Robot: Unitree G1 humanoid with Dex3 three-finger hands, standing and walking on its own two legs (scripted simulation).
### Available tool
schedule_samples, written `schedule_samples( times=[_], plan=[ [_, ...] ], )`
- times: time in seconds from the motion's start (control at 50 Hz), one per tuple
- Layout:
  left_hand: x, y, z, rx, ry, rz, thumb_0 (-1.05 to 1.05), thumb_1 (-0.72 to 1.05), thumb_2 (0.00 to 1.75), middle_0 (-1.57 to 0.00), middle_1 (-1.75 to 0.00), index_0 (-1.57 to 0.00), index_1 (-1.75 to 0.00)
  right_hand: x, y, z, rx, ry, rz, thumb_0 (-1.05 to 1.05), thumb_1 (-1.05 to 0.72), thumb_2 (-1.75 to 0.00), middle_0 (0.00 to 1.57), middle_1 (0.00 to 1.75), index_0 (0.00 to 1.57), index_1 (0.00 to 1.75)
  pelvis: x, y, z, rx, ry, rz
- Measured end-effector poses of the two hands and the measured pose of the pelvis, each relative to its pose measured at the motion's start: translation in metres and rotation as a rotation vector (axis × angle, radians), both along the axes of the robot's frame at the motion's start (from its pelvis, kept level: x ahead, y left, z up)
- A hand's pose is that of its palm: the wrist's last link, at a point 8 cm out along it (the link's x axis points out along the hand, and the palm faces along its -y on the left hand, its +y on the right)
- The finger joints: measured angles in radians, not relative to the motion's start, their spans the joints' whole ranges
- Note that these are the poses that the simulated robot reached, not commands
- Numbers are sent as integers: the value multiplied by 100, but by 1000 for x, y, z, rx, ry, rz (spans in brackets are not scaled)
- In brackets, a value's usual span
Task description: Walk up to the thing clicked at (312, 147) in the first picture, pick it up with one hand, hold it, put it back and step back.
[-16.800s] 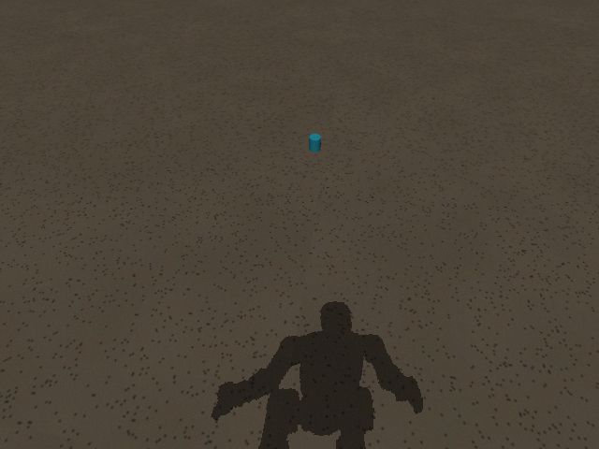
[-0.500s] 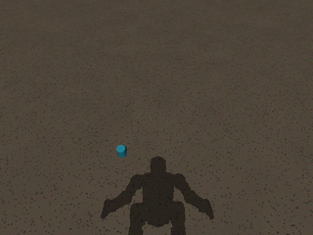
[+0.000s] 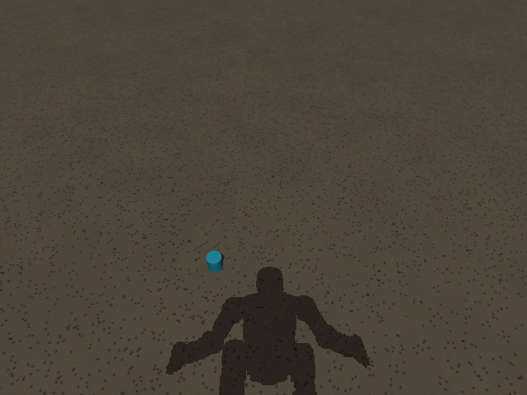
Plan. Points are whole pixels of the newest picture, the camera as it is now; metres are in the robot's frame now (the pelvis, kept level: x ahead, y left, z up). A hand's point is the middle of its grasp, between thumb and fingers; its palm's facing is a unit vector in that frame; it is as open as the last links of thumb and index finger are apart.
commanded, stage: walk up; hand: left
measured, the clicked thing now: (214, 261) +0.75 +0.21 -0.74
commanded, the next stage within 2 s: none
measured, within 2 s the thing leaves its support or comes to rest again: neither
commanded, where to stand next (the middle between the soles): +0.35 -0.02 m, yaw -3 degrees
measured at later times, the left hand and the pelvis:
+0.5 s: hand (145, 320) +0.28 +0.23 -0.15, palm faces -0.14 -0.92 -0.36, open 7.4 cm; pelvis +0.16 -0.02 -0.02, yaw -5 degrees
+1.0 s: hand (162, 287) +0.37 +0.23 -0.18, palm faces -0.11 -0.94 -0.33, open 7.4 cm; pelvis +0.26 -0.02 -0.02, yaw -6 degrees
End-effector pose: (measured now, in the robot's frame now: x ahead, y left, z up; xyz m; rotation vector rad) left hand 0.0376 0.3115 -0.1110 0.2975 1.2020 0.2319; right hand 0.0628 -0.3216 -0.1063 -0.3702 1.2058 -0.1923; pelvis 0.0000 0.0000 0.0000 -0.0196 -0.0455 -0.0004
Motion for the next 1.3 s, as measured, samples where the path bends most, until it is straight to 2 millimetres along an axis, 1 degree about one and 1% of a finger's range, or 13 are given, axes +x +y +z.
schedule_samples(
  times=[0.1,0.2,0.3,0.4,0.5,0.58,0.66,0.74,0.9,1.0,1.1,1.18,1.3],
  plan=[
    [2,29,-15,9,117,-2,0,90,90,-21,-30,-20,-30,22,14,10,-30,-87,-22,1,-91,-90,20,30,20,30,24,17,-6,17,-9,-27],
    [42,33,-9,-4,101,-40,0,90,90,-20,-30,-20,-30,18,21,20,-35,-40,-72,0,-90,-90,20,30,20,30,55,20,3,15,-13,-30],
    [96,25,-5,-11,69,-96,0,90,90,-20,-30,-20,-30,25,21,15,-22,-7,-105,1,-90,-90,20,30,20,30,86,17,2,30,-27,-50],
    [168,1,-3,-9,14,-167,0,90,90,-20,-30,-20,-30,44,13,-5,17,16,-134,1,-90,-90,20,30,20,30,121,5,-8,49,-33,-76],
    [244,-32,-2,12,-81,-205,0,90,90,-20,-30,-20,-30,82,-5,-37,53,22,-147,1,-90,-90,20,30,20,30,164,-17,-24,22,-32,-77],
    [279,-53,12,12,-175,-198,0,90,90,-21,-30,-20,-30,125,-10,-35,80,4,-112,1,-90,-90,20,30,20,30,187,-31,-18,48,-41,-84],
    [291,-60,24,14,-174,-182,0,90,90,-21,-30,-20,-30,167,-19,-19,80,-57,-87,1,-90,-90,20,30,20,30,210,-36,-6,48,-36,-93],
    [297,-58,23,26,-129,-186,0,90,90,-21,-30,-20,-30,195,-29,-9,48,-84,-81,1,-90,-90,20,30,20,30,230,-37,-3,33,-24,-102],
    [317,-41,-16,0,-66,-157,0,90,90,-21,-30,-20,-30,223,-25,-12,-40,-31,-79,0,-91,-90,20,30,20,30,255,-25,-22,13,-11,-87],
    [326,-39,-32,-22,-18,-142,0,90,90,-20,-30,-20,-30,238,-13,-6,-44,-45,-68,1,-90,-90,20,30,20,30,257,-22,-21,12,-4,-96],
    [322,-42,-33,-19,13,-145,0,90,90,-20,-30,-20,-30,256,-15,-3,-39,-97,-54,1,-90,-90,20,30,20,30,254,-27,-20,10,17,-114],
    [310,-45,-30,18,22,-146,0,90,90,-21,-30,-20,-30,266,-27,-13,-18,-135,-51,1,-90,-90,21,30,20,30,249,-35,-26,5,12,-133],
    [288,-51,-12,59,43,-151,0,90,90,-21,-30,-20,-30,266,-31,-22,46,-137,-92,1,-90,-90,20,30,20,30,249,-42,-20,16,-6,-130]
  ],
)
